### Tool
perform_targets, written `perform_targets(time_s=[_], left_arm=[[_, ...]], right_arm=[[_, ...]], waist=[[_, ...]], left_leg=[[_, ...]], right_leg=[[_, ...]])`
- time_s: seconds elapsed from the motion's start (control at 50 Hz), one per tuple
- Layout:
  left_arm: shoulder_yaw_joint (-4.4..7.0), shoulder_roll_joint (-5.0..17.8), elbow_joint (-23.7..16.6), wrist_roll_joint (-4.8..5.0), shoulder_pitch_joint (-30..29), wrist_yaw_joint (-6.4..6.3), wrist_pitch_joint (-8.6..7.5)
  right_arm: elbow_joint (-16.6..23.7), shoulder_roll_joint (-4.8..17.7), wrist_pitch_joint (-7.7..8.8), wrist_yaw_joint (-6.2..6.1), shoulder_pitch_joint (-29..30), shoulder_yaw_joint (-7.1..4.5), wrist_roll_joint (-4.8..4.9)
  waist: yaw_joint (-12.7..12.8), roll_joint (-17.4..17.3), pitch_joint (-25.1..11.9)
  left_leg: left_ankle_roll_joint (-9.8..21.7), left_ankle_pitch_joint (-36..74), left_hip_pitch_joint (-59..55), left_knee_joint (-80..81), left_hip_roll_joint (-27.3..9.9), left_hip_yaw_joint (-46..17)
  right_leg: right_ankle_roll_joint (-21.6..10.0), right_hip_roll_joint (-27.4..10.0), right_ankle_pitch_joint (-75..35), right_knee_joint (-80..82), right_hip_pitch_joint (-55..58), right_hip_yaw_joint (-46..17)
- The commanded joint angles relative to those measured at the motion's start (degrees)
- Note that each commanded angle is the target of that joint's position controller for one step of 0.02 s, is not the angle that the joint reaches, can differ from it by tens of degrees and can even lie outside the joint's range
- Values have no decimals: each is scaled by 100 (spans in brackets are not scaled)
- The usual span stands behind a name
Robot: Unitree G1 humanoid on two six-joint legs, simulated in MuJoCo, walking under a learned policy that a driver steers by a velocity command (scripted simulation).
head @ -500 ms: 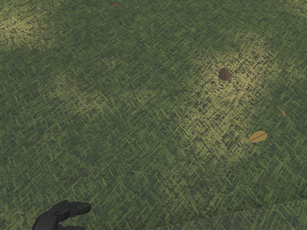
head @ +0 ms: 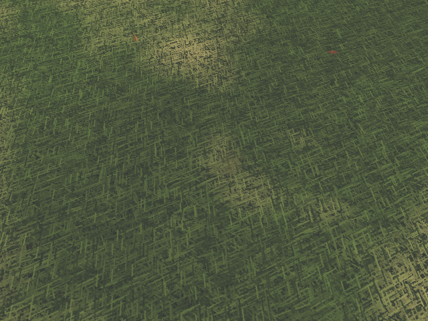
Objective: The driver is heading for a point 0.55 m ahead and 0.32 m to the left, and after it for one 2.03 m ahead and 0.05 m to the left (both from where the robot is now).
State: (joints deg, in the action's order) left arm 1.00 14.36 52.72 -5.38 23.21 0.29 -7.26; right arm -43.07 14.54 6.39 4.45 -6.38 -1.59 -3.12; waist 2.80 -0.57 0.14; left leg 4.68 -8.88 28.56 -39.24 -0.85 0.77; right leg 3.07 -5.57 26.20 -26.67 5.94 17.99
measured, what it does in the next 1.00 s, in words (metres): goes down, turning left: right foot 0.14 m lower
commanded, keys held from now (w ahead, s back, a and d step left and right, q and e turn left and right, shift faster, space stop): q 0.68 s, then no key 0.32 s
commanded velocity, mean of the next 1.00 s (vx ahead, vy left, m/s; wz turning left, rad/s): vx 0.07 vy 0.00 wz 0.51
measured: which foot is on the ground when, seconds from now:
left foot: down 0.00-0.50, up 0.52-1.00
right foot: up 0.00-0.48, down 0.50-1.00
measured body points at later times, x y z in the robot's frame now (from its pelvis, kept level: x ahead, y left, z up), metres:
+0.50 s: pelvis +0.19 -0.04 -0.08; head +0.21 -0.03 +0.37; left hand +0.31 +0.23 -0.18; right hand +0.26 -0.26 -0.21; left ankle +0.09 +0.10 -0.72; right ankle +0.31 -0.14 -0.83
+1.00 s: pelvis +0.18 -0.02 -0.11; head +0.18 -0.02 +0.34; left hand +0.07 +0.25 -0.22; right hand +0.48 -0.04 -0.16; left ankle +0.08 +0.05 -0.71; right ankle +0.29 -0.14 -0.86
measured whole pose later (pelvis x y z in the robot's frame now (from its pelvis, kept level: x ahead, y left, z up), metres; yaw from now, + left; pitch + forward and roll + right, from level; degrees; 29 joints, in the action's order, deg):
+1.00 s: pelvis +0.18 -0.02 -0.11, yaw +30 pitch +4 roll +1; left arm 2.4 17.7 46.4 -4.0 19.4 0.1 -5.6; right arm -26.5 12.3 -3.7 3.8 -4.2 4.4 -0.7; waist 6.0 1.8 -4.4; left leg 2.6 -47.8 37.4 -80.5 1.6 1.3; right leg -0.1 -9.6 3.8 -16.7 -16.5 10.2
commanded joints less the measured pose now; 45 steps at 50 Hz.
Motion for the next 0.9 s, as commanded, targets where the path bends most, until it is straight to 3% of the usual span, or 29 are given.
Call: perform_targets(time_s=[0.02,0.04,0.06,0.08,0.1,0.12,0.16,0.18,0.2,0.22,0.24,0.28,0.32,0.34,0.38,0.44,0.48,0.5,0.52,0.54,0.56,0.58,0.62,0.66,0.7,0.76,0.84,0.88,0.9], left_arm=[[-30,96,-515,-264,1124,210,-113],[82,636,-1018,230,-799,371,-97],[73,520,-1518,400,-1897,331,-92],[171,854,-1537,322,-1931,171,-20],[127,702,-1515,170,-1672,39,42],[41,437,-1445,121,-1372,-67,136],[43,485,-1473,74,-1077,-155,312],[10,422,-1449,115,-884,-99,382],[-26,321,-1323,26,-445,-4,421],[8,339,-1372,26,-395,55,395],[53,560,-1586,138,-944,53,335],[32,613,-1885,85,-1692,-33,334],[-119,298,-1818,-57,-2120,21,389],[-162,101,-1858,-113,-2222,58,423],[-140,93,-1916,55,-2034,160,449],[13,448,-1764,245,-1573,192,490],[261,753,-1487,379,-796,92,454],[432,1102,-1422,401,-274,43,385],[552,1477,-1654,460,-39,113,345],[439,859,-1121,549,570,111,530],[536,1244,-991,592,423,83,579],[560,1338,-983,591,-4,-38,637],[271,743,-1056,422,-618,-323,832],[100,699,-1062,337,-948,-334,934],[38,745,-1019,321,-856,-375,984],[-27,735,-896,387,-286,-465,993],[35,934,-950,389,-132,-529,980],[121,1023,-1040,461,-450,-524,1061],[466,1744,-1055,-5,-409,7,261]], right_arm=[[-116,1750,68,-396,-2124,-598,-61],[-349,1342,132,-399,-2837,-511,-201],[-428,1329,264,-433,-2607,-566,-80],[-454,979,255,-433,-2123,-474,67],[-463,593,259,-366,-1871,-294,153],[-365,511,252,-259,-1454,-215,154],[83,707,215,-181,-591,-201,147],[268,976,221,-166,-256,-264,56],[424,1020,203,-190,-103,-265,-144],[472,966,236,-226,-299,-216,-178],[330,696,298,-332,-830,-134,-205],[92,482,312,-483,-1840,-72,-57],[127,317,175,-558,-2166,21,106],[198,360,52,-517,-2159,81,72],[246,737,-73,-285,-1975,73,-97],[215,724,-89,-259,-2153,170,147],[153,707,-207,-235,-2164,323,244],[199,597,-204,-140,-2250,417,263],[299,-114,-181,-98,-3229,575,185],[419,384,-367,-450,-2051,164,575],[689,297,-386,-628,-2017,165,585],[841,224,-443,-789,-1717,172,611],[1052,219,-862,-1017,-876,103,534],[1224,16,-1104,-1073,-731,91,431],[1389,-170,-1111,-1017,-639,105,428],[1669,-347,-1059,-924,-175,194,426],[1962,-469,-972,-819,381,313,393],[2083,-599,-920,-710,607,445,374],[2070,163,-999,-120,246,505,156]], waist=[[-240,-1499,-2818],[-1418,-420,-1982],[-1382,-507,-637],[-1036,-279,-419],[-644,-269,-509],[-158,-174,-249],[270,-15,-314],[383,-126,-367],[439,-143,-450],[323,-47,-418],[-89,-67,-344],[-672,-182,-391],[-1066,129,-151],[-1102,66,-99],[-828,-246,41],[-808,-270,190],[-379,-195,135],[-106,131,-216],[-495,1800,-2190],[288,161,-2288],[-52,341,-2145],[-212,625,-1955],[-297,418,-567],[-472,418,-135],[-455,607,-162],[-231,609,-248],[-139,587,-419],[-253,730,-517],[-1,787,-17]], left_leg=[[2815,5110,-6018,381,-1311,-2918],[2474,4509,-5652,1260,-1577,-3431],[2053,3992,-4553,1471,-1578,-3044],[1901,3604,-3581,1524,-1475,-2762],[1848,3619,-2676,1555,-1346,-2580],[1712,3629,-1578,1845,-1278,-2362],[1384,2931,-535,2225,-855,-1867],[1234,2814,84,2210,-582,-1500],[1104,2902,755,1855,-382,-1226],[1069,2798,860,1741,-153,-1027],[1011,2467,-11,1345,-444,-1521],[1092,1868,-1708,602,-821,-2248],[865,-209,-1590,-188,-447,-2303],[924,-917,-787,-221,-132,-2183],[1010,-1528,942,-128,-53,-2446],[754,-1731,335,-1159,-50,-3019],[369,-1845,910,-2046,184,-3073],[-88,-1935,1825,-2814,404,-2767],[-821,-3848,3139,-5534,1141,-1053],[-995,-4929,3650,-7625,781,-1013],[-1099,-4488,4090,-8687,538,-763],[-1165,-3918,4214,-9140,253,-533],[-1192,-3027,3655,-9139,115,-477],[-1126,-2397,2916,-8990,278,-271],[-1079,-2103,2783,-8968,379,-208],[-1028,-2118,3227,-8795,378,-390],[-1005,-2226,3244,-7860,75,-565],[-805,-2748,2357,-5470,-291,-231],[-748,-4261,2136,-5591,93,555]], right_leg=[[276,381,1233,-4501,-3529,-701],[85,768,1466,-5329,-4745,-1722],[-106,496,1376,-5160,-5660,-2200],[-49,206,1196,-5050,-5261,-2298],[-70,101,829,-4790,-4643,-2468],[-83,-7,455,-4412,-3979,-2458],[-1,145,-57,-3454,-3188,-2245],[23,271,-540,-3142,-2572,-1996],[-85,370,-1898,-3648,-1994,-1905],[-50,465,-2548,-3479,-2085,-1843],[66,208,-2924,-3228,-3092,-2498],[296,-12,-2629,-2742,-4821,-2890],[316,-148,-4043,-732,-5018,-2786],[256,109,-4447,-271,-4236,-2385],[190,375,-4582,-472,-2538,-2095],[108,286,-4672,999,-2313,-2379],[-368,88,-5463,1635,-831,-2050],[-1028,-412,-6443,1125,509,-2143],[-2729,-2021,-9919,-924,2944,-3027],[-2166,-2401,-11246,-1098,2511,-3287],[-2251,-2489,-9976,-958,2085,-3459],[-2366,-2622,-7608,-409,1362,-3728],[-1919,-2245,-4339,839,-950,-3271],[-1509,-1534,-3320,1163,-2088,-2557],[-1387,-1195,-3219,1186,-2120,-2090],[-1573,-1234,-3510,1067,-1400,-2094],[-1736,-1432,-3724,1122,-817,-2217],[-1498,-1086,-3052,1246,-1056,-1779],[-1865,-1230,-982,2202,-2348,-1839]])
Velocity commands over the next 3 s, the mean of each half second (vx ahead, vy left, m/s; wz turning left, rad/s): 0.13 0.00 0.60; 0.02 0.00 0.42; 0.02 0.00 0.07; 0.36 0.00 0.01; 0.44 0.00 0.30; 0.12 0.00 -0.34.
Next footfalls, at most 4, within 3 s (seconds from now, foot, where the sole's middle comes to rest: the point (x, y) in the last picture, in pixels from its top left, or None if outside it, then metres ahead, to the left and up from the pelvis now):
0.50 right None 0.33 -0.13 -0.89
1.02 left None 0.11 0.08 -0.75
2.04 right None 0.51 -0.07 -0.90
2.48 left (140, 289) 0.64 0.31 -0.90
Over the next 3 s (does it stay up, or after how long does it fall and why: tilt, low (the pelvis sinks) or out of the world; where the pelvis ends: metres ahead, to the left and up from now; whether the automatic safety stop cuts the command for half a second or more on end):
stays up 0.66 0.16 -0.13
